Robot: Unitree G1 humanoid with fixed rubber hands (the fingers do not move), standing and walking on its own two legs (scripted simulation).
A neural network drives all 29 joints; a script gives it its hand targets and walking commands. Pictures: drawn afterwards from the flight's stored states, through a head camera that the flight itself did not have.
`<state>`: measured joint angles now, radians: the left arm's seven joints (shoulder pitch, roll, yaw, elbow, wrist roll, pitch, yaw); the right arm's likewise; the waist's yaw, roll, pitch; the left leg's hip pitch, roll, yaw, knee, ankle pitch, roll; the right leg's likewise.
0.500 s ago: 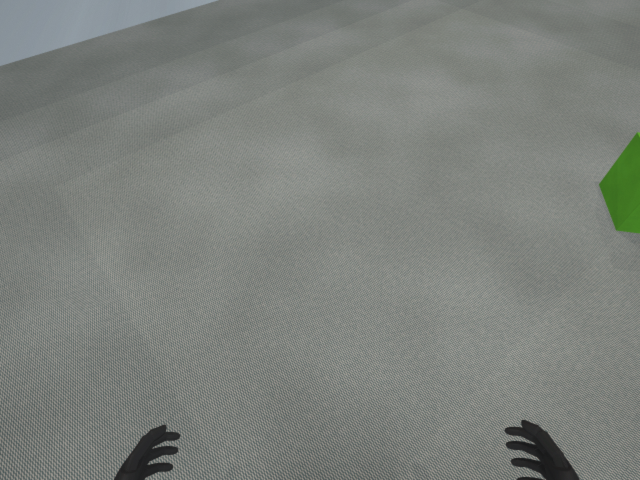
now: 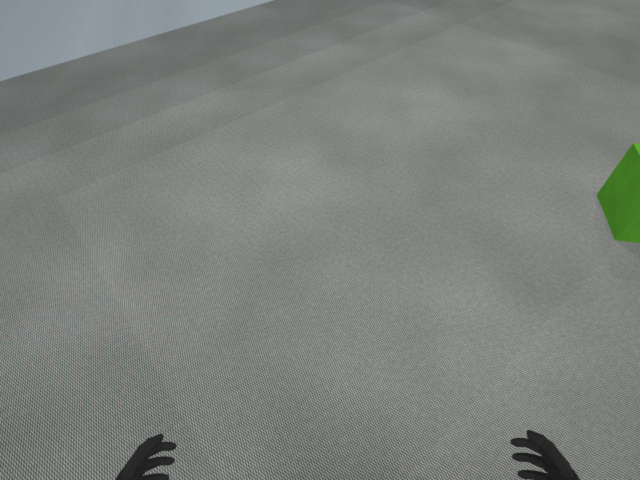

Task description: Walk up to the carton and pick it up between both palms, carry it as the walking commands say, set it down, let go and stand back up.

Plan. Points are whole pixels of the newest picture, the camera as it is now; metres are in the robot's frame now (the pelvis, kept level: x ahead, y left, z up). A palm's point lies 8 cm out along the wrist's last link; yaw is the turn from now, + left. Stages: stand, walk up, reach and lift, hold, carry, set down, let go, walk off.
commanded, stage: stand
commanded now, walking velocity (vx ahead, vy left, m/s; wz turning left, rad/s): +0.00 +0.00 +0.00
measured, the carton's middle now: out of the picture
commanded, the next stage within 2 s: walk up in 0.56 s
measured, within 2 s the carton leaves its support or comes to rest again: neither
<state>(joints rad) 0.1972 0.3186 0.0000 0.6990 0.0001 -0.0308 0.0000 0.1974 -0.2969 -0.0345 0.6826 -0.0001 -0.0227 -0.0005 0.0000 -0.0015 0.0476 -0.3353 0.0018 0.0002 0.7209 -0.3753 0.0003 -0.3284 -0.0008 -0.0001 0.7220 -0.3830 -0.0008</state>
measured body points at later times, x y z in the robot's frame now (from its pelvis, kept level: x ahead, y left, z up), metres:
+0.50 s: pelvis +0.00 +0.00 +0.00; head +0.01 +0.00 +0.45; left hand +0.13 +0.28 -0.10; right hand +0.13 -0.28 -0.10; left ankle +0.01 +0.12 -0.72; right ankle +0.00 -0.12 -0.72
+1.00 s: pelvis -0.02 +0.01 +0.01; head +0.00 +0.01 +0.46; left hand +0.11 +0.27 -0.11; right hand +0.07 -0.27 -0.11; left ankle +0.01 +0.12 -0.72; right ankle -0.02 -0.12 -0.69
